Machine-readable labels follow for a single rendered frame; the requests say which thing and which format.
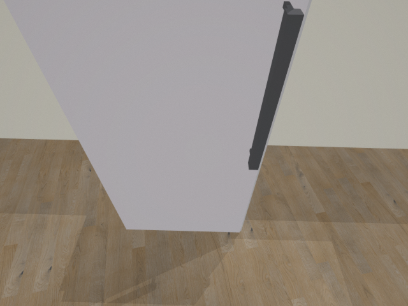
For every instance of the fridge door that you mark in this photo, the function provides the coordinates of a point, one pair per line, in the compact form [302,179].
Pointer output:
[164,97]

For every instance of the handle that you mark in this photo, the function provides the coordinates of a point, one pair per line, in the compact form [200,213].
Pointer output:
[286,41]

